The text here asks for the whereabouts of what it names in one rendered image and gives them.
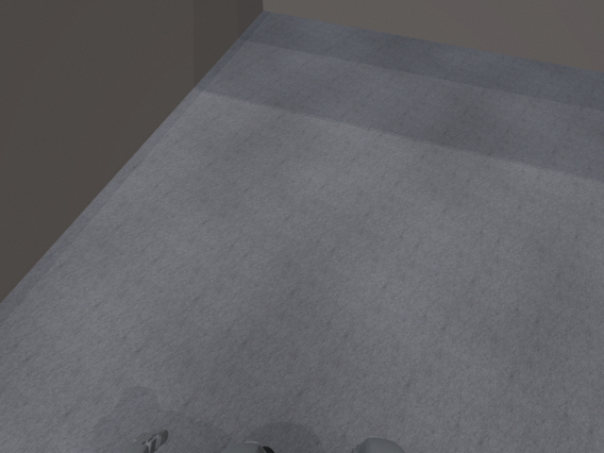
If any left robot hand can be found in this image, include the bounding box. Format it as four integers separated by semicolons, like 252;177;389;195
121;429;168;453

